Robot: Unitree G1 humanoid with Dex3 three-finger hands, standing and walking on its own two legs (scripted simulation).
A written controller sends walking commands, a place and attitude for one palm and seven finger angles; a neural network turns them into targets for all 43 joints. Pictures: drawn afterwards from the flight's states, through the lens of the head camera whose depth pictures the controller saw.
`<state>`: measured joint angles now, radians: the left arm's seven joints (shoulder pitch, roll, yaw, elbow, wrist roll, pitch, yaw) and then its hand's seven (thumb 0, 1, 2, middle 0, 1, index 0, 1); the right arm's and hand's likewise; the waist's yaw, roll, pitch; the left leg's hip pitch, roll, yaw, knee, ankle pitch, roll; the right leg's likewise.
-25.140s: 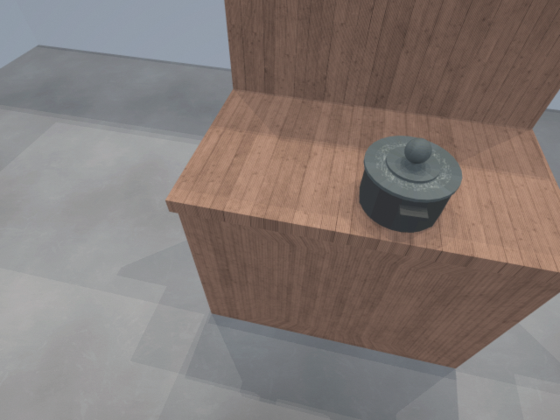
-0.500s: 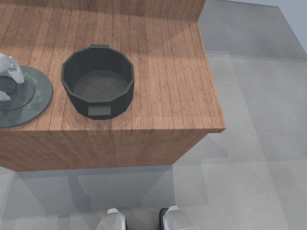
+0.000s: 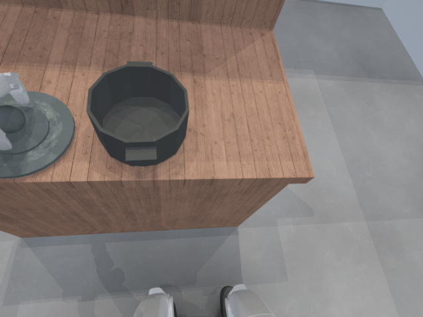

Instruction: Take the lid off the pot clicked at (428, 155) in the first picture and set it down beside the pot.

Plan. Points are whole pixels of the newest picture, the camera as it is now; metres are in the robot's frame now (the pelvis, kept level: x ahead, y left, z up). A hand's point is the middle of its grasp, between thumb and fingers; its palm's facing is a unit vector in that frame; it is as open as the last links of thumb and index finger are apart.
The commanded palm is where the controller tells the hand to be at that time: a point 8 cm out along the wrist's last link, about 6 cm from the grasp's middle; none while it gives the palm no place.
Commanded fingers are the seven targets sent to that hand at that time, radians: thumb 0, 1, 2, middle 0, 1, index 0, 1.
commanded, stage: open the fingers wide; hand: left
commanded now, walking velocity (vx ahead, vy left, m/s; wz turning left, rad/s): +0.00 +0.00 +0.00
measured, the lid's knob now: (8, 119) +0.48 +0.34 +0.00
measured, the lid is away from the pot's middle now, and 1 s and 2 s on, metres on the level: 0.23 0.23 0.23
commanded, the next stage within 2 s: raise the empty hand in 0.06 s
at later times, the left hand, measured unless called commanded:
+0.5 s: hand out of the picture +0.46 +0.35 +0.06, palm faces -0.45 -0.15 -0.88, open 10.8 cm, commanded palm +0.50 +0.33 +0.11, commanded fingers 0.00 0.15 0.31 -0.26 -1.02 -0.26 -1.02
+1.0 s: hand out of the picture +0.47 +0.35 +0.11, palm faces -0.42 -0.13 -0.90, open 10.8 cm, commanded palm +0.50 +0.34 +0.17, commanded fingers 0.00 0.15 0.31 -0.26 -1.02 -0.26 -1.02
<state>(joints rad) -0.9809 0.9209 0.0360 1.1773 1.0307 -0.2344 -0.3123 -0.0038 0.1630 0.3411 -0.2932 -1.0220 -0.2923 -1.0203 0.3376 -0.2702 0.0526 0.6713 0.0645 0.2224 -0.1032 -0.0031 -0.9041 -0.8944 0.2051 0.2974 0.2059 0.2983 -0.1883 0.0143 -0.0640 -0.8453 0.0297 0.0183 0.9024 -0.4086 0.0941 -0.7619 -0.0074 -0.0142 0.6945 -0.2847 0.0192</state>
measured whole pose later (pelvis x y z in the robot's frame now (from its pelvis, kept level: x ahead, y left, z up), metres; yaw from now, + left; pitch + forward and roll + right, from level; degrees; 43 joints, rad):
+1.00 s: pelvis +0.01 +0.01 +0.02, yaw +2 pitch +15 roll -5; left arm -1.03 0.86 -0.03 1.12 1.00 -0.18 -0.38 0.00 0.16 0.32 -0.28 -1.02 -0.28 -1.02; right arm 0.38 -0.28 0.02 0.69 0.07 0.18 -0.08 0.00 -0.90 -0.89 0.20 0.30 0.21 0.30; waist -0.15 0.02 -0.07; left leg -0.63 -0.01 0.02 0.72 -0.34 0.11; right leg -0.54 -0.03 0.02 0.51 -0.23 -0.01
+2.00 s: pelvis +0.02 -0.04 +0.04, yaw +5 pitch +9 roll -3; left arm -0.80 0.84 0.04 0.87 0.91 -0.16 -0.46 0.00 0.15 0.32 -0.28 -1.02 -0.28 -1.02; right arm 0.26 -0.28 0.01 0.65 0.09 0.23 -0.05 0.00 -0.91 -0.89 0.20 0.30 0.20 0.30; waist -0.08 0.04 -0.03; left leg -0.46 0.00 -0.02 0.59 -0.29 0.04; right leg -0.39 -0.02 -0.01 0.44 -0.22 0.05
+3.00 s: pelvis +0.04 -0.08 +0.05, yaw +5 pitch -2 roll -1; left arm -0.03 0.38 0.33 0.08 -0.07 -0.06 0.10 0.01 0.77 0.81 -0.22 -0.42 -0.22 -0.42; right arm 0.14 -0.23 0.03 0.66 0.04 -0.05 -0.07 0.01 -0.91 -0.90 0.20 0.30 0.20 0.30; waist 0.04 0.05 0.02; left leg -0.11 0.03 -0.02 0.41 -0.26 -0.01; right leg -0.09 0.01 -0.01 0.36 -0.23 0.00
